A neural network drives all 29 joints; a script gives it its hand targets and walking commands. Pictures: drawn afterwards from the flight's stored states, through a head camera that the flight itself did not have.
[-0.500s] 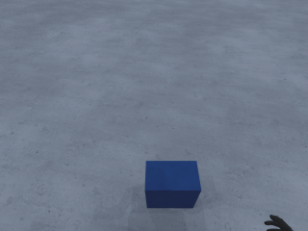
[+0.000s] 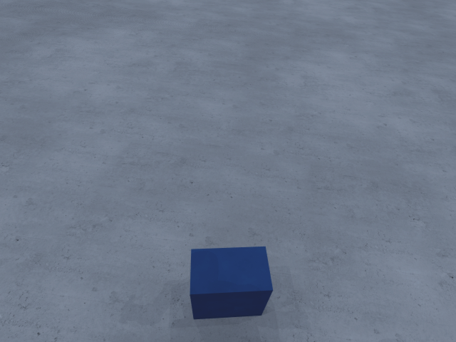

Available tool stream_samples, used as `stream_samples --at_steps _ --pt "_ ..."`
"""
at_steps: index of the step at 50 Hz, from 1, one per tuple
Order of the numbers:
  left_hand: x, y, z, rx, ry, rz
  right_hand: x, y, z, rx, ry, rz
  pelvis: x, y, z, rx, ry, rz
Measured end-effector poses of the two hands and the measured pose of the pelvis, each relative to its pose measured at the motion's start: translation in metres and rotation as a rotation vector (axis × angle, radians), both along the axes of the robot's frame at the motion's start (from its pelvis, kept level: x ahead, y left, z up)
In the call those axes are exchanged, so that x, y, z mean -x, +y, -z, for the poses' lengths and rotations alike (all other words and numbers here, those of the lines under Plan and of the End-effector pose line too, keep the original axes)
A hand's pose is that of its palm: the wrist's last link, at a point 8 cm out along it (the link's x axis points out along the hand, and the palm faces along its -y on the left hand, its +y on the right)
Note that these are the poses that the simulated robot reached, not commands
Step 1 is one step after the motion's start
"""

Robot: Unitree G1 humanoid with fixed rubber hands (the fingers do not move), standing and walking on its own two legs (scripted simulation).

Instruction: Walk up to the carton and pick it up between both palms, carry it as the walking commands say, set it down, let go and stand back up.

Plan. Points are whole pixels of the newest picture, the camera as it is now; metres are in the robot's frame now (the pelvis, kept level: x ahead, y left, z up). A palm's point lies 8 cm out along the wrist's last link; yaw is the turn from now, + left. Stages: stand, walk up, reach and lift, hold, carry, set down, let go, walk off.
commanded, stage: walk up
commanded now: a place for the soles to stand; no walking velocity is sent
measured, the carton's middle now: (228, 284) +0.48 -0.04 -0.63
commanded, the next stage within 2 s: reach and lift in 1.30 s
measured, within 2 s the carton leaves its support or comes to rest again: neither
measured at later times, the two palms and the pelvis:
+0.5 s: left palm out of the picture +0.18 +0.25 -0.10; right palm (422, 324) +0.19 -0.38 -0.10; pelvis +0.07 -0.07 +0.00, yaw +3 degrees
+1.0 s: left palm out of the picture +0.16 +0.26 -0.10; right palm (428, 327) +0.18 -0.38 -0.09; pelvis +0.07 -0.06 +0.01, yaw +3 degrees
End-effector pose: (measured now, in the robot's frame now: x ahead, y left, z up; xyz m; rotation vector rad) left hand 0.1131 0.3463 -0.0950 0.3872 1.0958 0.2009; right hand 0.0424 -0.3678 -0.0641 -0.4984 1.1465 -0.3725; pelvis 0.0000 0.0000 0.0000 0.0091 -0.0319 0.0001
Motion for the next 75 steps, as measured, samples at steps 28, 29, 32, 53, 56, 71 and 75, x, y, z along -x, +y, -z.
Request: stream_samples --at_steps 28,29,32,53,56,71,75 --pt "-0.074 -0.094 -0.002 0.011 -0.055 -0.066 -0.171 -0.008 0.031 -0.176 -0.074 -0.137 -0.073 -0.066 -0.003 0.012 0.009 -0.049" --pt "-0.074 -0.093 -0.004 0.007 -0.056 -0.068 -0.176 -0.008 0.029 -0.176 -0.079 -0.140 -0.073 -0.066 -0.004 0.012 0.008 -0.049" --pt "-0.074 -0.090 -0.007 -0.001 -0.052 -0.073 -0.185 -0.007 0.026 -0.176 -0.084 -0.144 -0.074 -0.066 -0.005 0.011 0.006 -0.050" --pt "-0.044 -0.082 0.002 0.033 0.036 -0.113 -0.137 -0.012 0.025 -0.143 0.010 -0.112 -0.076 -0.060 -0.010 0.013 0.000 -0.052" --pt "-0.046 -0.083 0.003 0.038 0.039 -0.114 -0.135 -0.013 0.025 -0.137 0.013 -0.111 -0.078 -0.060 -0.010 0.013 0.000 -0.053" --pt "-0.099 -0.094 -0.013 0.055 -0.084 -0.044 -0.192 0.006 0.019 -0.182 -0.085 -0.163 -0.074 -0.058 0.000 0.018 0.018 -0.037" --pt "-0.108 -0.097 -0.009 0.064 -0.063 -0.068 -0.207 0.013 0.023 -0.205 -0.094 -0.159 -0.071 -0.058 0.005 0.020 0.041 -0.032"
